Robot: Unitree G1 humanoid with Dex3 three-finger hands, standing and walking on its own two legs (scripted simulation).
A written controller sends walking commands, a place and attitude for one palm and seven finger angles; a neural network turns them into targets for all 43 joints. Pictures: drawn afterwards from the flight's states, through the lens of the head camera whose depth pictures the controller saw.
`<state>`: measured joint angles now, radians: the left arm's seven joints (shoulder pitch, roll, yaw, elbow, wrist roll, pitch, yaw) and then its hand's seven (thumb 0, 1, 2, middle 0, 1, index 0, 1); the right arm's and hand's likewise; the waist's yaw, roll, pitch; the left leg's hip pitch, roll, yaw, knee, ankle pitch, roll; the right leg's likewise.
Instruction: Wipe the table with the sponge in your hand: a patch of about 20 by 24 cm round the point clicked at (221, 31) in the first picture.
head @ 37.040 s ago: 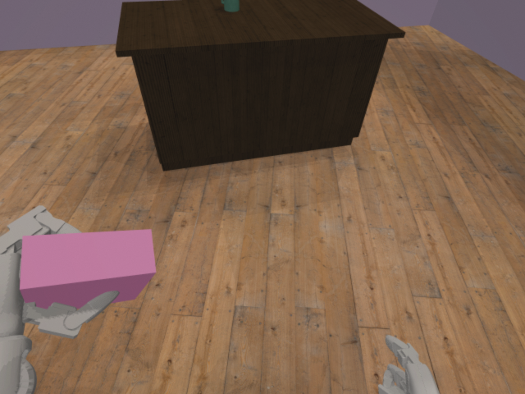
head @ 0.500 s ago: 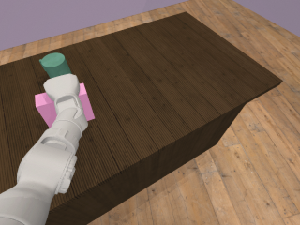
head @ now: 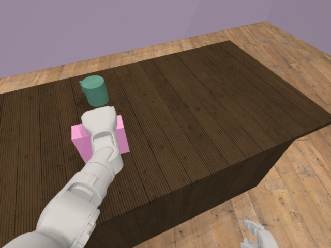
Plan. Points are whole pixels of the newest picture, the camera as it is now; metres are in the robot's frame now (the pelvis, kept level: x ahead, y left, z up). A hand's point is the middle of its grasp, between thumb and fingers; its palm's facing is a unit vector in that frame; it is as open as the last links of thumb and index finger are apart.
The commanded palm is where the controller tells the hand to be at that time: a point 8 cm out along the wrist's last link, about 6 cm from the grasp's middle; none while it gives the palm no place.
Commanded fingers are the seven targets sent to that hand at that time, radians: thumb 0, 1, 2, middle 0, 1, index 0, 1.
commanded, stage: wipe back along the third lane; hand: left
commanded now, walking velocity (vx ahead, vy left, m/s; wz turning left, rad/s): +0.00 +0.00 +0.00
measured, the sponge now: (104, 143) +0.40 +0.21 +0.00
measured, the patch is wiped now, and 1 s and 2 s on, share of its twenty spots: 1.00 1.00 1.00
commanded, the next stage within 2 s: slide back across to the middle lane in 1.16 s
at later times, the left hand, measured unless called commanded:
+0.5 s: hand (111, 147) +0.36 +0.17 +0.04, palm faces -0.03 -0.04 -1.00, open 9.1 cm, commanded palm +0.31 +0.15 +0.07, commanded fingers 0.00 0.10 1.30 -1.20 -1.60 -1.20 -1.60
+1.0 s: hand (116, 163) +0.31 +0.15 +0.03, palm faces -0.02 -0.05 -1.00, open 9.1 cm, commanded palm +0.26 +0.13 +0.07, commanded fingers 0.00 0.10 1.30 -1.20 -1.60 -1.20 -1.60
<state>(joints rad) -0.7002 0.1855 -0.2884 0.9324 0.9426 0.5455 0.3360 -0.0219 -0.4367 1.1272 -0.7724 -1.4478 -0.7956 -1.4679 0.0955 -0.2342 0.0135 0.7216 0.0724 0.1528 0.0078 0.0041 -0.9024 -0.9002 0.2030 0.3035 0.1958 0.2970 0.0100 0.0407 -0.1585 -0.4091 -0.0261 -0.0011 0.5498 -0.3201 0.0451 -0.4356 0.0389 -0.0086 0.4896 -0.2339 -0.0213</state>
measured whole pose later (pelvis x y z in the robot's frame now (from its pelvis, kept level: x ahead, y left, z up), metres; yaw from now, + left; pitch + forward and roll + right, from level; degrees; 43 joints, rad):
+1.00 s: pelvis -0.02 -0.03 +0.00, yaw +0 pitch +3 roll +0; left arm -0.37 0.15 -0.43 0.54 0.96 0.65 0.27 0.02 -0.43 1.12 -0.76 -1.46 -0.80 -1.47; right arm 0.02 -0.24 0.04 0.68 0.09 0.21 0.03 0.01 -0.90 -0.90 0.20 0.30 0.19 0.30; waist 0.06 0.06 -0.13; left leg -0.27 -0.01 0.00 0.50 -0.29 0.01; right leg -0.32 0.05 -0.01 0.50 -0.23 -0.06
